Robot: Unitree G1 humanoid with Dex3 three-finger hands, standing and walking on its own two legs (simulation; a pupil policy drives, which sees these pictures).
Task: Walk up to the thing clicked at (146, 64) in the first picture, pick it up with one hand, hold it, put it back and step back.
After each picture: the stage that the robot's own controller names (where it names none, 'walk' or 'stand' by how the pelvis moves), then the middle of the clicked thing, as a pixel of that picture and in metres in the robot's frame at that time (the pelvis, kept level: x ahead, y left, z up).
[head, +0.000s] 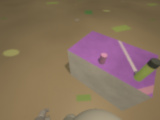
stand; (145, 71) +0.49 -0.47 -0.05
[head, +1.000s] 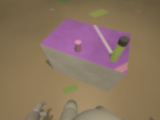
sink last; (118, 50) +0.60 -0.20 -0.01
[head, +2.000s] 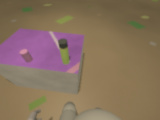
stand; (64, 52) +0.53 +0.24 +0.00
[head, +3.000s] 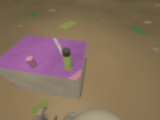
stand; (67, 60) +0.52 +0.21 -0.05
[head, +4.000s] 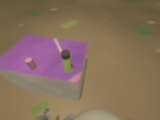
stand; (66, 62) +0.49 +0.21 -0.06
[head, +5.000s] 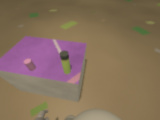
stand; (65, 63) +0.48 +0.22 -0.06
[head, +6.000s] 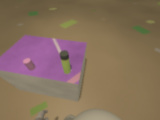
stand; (65, 63) +0.48 +0.22 -0.06
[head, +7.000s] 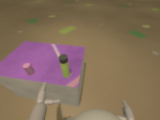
rise first; (65, 67) +0.46 +0.24 -0.05
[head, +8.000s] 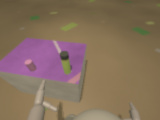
go down; (66, 63) +0.48 +0.24 -0.05
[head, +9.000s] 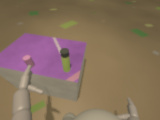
go down; (65, 61) +0.50 +0.22 -0.04
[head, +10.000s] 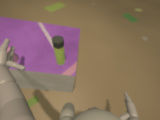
go down; (59, 52) +0.49 +0.22 +0.02
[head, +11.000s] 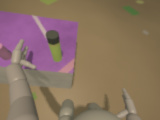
close in; (55, 48) +0.49 +0.22 +0.03
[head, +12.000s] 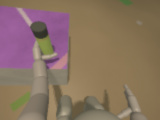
close; (45, 43) +0.50 +0.24 +0.06
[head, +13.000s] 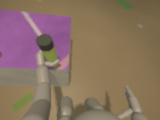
lift; (50, 53) +0.44 +0.21 +0.06
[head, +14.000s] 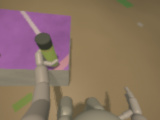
lift; (49, 53) +0.44 +0.22 +0.06
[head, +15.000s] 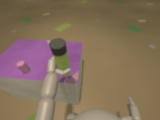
lift; (62, 61) +0.33 +0.16 +0.19
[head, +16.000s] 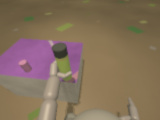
hold; (63, 64) +0.33 +0.16 +0.15
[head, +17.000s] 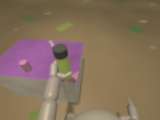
hold; (63, 64) +0.33 +0.16 +0.15
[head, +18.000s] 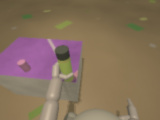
crouch; (65, 66) +0.33 +0.15 +0.13
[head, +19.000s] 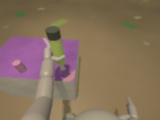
crouch; (57, 48) +0.43 +0.20 +0.17
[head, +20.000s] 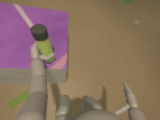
lower; (45, 46) +0.48 +0.23 +0.04
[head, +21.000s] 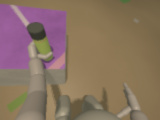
lower; (42, 45) +0.48 +0.23 +0.06
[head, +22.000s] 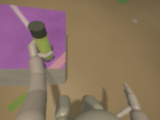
lower; (43, 44) +0.49 +0.23 +0.06
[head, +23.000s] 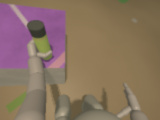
lower; (42, 43) +0.49 +0.23 +0.06
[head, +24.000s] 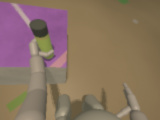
loosen; (44, 43) +0.49 +0.23 +0.07
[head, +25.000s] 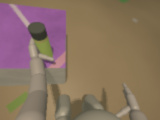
withdraw; (43, 45) +0.48 +0.23 +0.06
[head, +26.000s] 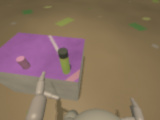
sink last; (64, 62) +0.45 +0.21 +0.00
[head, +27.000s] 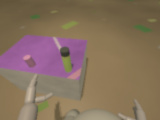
stand; (66, 60) +0.48 +0.22 +0.00
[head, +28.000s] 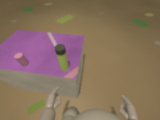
stand; (62, 59) +0.46 +0.23 +0.02
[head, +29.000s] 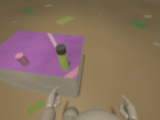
stand; (63, 59) +0.47 +0.23 +0.02
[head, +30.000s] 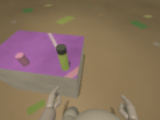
stand; (63, 59) +0.47 +0.23 +0.02
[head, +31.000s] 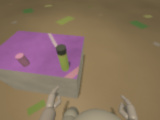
stand; (63, 59) +0.47 +0.23 +0.02
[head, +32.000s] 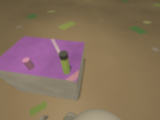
stand; (65, 63) +0.48 +0.23 -0.05
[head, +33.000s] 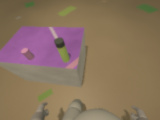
walk; (63, 51) +0.53 +0.25 -0.02
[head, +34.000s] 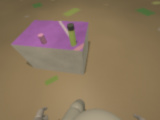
walk; (72, 35) +0.79 +0.24 -0.03
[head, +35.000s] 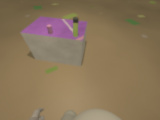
stand; (75, 27) +1.09 +0.22 -0.03
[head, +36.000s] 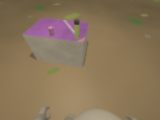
stand; (76, 29) +1.06 +0.21 -0.05
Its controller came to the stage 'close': yes
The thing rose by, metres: 0.21
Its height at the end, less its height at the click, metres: +0.00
